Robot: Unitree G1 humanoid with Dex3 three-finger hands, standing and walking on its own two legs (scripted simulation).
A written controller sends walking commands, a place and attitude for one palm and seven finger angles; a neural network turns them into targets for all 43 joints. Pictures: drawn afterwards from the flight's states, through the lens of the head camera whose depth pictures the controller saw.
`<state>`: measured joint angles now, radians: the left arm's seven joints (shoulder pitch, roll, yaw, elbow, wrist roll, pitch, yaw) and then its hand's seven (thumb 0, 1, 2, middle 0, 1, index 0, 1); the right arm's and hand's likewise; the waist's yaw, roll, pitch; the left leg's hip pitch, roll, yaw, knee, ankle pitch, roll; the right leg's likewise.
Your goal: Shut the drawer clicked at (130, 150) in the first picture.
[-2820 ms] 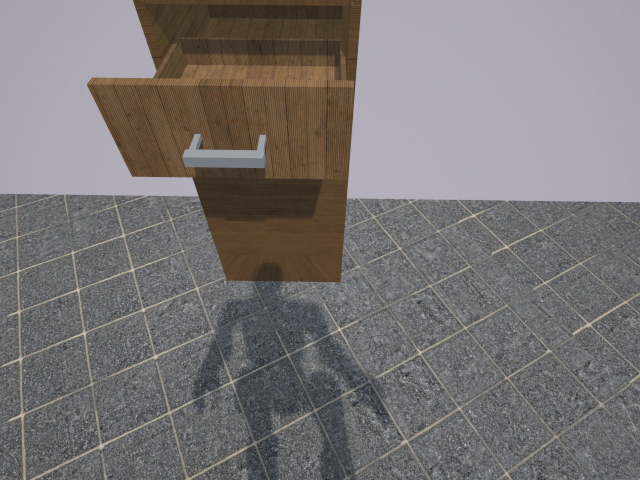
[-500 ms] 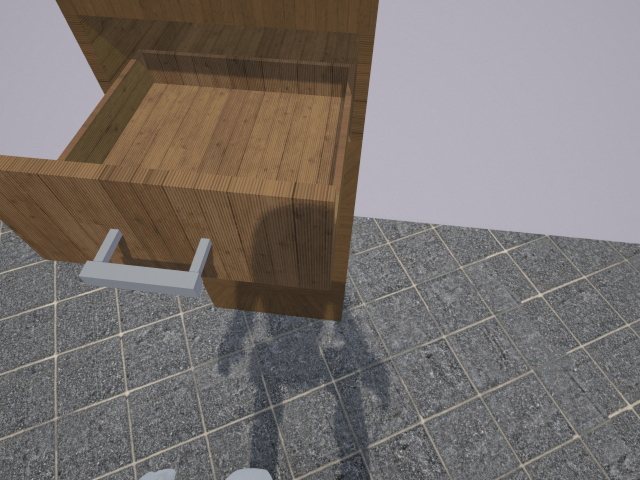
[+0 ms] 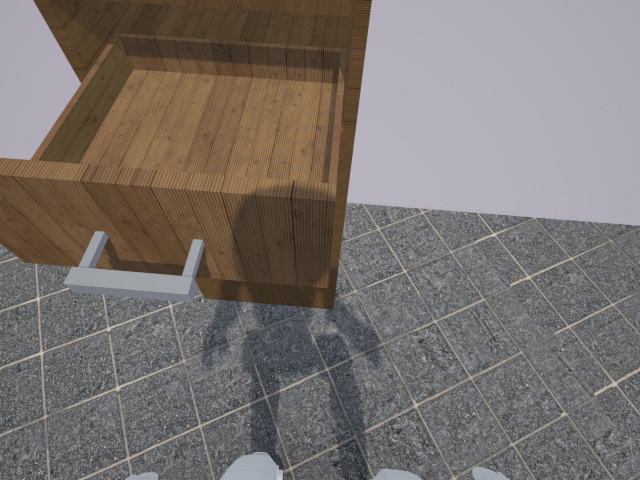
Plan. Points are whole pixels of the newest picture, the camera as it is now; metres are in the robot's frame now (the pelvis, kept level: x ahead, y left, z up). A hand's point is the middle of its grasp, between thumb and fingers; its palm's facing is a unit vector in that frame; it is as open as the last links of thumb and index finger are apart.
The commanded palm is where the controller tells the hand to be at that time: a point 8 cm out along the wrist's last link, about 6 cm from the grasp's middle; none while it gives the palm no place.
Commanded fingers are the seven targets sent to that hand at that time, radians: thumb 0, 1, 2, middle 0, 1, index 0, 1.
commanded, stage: come to a stop and stand still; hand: left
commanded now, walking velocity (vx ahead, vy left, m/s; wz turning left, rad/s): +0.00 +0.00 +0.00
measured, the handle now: (139, 265) +0.30 +0.22 +0.11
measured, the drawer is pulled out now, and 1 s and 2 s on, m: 0.29 0.29 0.29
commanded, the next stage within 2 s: look again from close up in 0.62 s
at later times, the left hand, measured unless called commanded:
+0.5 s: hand out of the picture +0.04 +0.18 -0.16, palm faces -0.02 -0.97 -0.24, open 7.4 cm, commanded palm none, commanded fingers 0.00 0.90 0.90 -0.20 -0.30 -0.20 -0.30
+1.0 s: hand out of the picture -0.01 +0.20 -0.17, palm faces -0.03 -0.97 -0.25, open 7.4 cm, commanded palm none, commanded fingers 0.00 0.90 0.90 -0.20 -0.30 -0.20 -0.30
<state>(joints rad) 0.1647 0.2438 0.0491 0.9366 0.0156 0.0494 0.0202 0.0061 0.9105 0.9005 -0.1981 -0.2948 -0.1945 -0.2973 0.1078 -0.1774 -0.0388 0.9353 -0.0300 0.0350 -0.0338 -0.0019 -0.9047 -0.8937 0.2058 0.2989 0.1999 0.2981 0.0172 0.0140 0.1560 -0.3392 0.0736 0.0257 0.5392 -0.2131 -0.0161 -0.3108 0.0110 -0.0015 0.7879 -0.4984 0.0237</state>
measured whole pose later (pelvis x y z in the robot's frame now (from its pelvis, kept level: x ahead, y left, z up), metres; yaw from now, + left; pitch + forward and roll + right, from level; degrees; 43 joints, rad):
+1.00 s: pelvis -0.03 +0.00 +0.01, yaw -1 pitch -2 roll -1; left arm 0.27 0.25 -0.01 1.08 0.02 -0.01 0.02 0.01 0.91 0.90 -0.20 -0.30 -0.20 -0.30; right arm 0.17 -0.25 -0.02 1.11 -0.01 -0.01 0.00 0.00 -0.91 -0.89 0.20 0.30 0.20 0.30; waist 0.00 -0.01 0.03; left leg -0.25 -0.01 0.03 0.41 -0.12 0.03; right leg -0.13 0.00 0.01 0.41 -0.24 0.02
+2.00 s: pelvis -0.01 -0.04 -0.05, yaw +2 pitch +6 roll -2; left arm 0.54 0.31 0.27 -0.15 -0.35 -0.25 -0.40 0.02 0.90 0.90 -0.71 -0.85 -0.71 -0.85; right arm 0.21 -0.19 0.02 0.58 0.06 -0.26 -0.09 0.01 -0.90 -0.89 0.21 0.30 0.20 0.30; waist 0.03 0.04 -0.12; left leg -0.66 0.04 -0.06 0.93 -0.39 -0.02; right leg -0.49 0.04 -0.08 0.88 -0.50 -0.03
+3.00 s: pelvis +0.00 -0.04 -0.01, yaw +1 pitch -3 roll -1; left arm 0.44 0.40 0.44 -0.53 -0.44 0.24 -0.37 0.02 0.90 0.90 -1.40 -1.59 -1.40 -1.60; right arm 0.21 -0.27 0.10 0.59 0.12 -0.37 -0.10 0.01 -0.90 -0.89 0.21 0.30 0.20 0.30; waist 0.09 0.09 -0.10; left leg -0.30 0.03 -0.03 0.61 -0.27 -0.02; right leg -0.15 0.04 -0.05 0.57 -0.37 -0.03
